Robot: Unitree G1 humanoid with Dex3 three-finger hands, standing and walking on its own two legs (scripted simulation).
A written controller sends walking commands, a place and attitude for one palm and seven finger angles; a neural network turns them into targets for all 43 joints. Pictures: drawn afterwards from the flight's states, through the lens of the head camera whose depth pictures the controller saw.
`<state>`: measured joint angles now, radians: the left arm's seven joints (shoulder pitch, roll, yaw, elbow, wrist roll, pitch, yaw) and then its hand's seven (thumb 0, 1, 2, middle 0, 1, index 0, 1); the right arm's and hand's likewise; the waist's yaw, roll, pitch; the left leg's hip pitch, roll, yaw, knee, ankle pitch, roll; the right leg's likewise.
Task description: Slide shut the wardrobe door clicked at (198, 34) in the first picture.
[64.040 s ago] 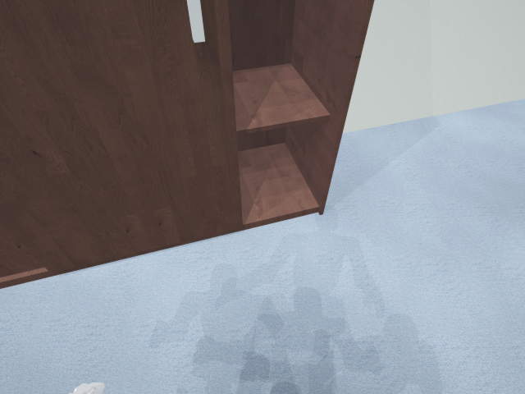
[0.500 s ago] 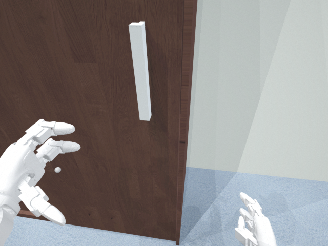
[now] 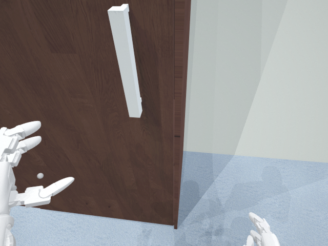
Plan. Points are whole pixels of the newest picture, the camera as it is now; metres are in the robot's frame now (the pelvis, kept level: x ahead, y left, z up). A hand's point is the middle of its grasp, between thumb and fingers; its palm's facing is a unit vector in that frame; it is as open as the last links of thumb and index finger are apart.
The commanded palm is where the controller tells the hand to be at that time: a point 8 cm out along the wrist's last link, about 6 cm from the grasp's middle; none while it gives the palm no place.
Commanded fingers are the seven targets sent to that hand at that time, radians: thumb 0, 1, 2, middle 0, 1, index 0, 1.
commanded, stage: draw the hand back to the body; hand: left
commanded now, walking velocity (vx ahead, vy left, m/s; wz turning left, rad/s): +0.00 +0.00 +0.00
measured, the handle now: (131, 66) +0.40 +0.13 +0.27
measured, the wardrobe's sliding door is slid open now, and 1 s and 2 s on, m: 0.00 0.00 0.00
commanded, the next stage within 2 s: step back with the hand held close in 0.68 s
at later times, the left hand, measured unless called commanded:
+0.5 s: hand (41, 161) +0.21 +0.28 +0.16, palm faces +0.45 -0.82 -0.36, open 7.6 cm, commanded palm +0.16 +0.31 +0.18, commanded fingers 0.00 0.90 0.90 -0.20 -0.30 -0.20 -0.30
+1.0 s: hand (33, 163) +0.20 +0.28 +0.17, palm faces +0.42 -0.80 -0.44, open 7.4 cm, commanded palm +0.13 +0.31 +0.18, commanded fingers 0.00 0.90 0.90 -0.20 -0.30 -0.20 -0.30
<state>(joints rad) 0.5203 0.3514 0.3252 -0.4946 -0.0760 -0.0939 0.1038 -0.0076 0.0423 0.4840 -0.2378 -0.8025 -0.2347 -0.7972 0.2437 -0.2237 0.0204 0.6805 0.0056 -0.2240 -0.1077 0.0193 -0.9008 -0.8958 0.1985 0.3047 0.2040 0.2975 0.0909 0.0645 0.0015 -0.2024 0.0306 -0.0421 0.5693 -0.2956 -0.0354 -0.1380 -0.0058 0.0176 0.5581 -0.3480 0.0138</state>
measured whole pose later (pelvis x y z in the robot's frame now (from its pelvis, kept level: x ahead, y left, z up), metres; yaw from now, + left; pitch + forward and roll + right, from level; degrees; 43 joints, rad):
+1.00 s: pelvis -0.02 +0.02 +0.01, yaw -2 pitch -1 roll -1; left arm 0.45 0.37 0.39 -0.39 -0.06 -0.14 0.10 0.01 0.89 0.90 -0.21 -0.30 -0.20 -0.30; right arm 0.16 -0.23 0.01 0.61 -0.01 -0.05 -0.07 0.02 -0.90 -0.90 0.20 0.30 0.21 0.30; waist 0.04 0.05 0.01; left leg -0.23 0.04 -0.01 0.45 -0.20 -0.01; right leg -0.15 -0.01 0.05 0.38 -0.21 0.04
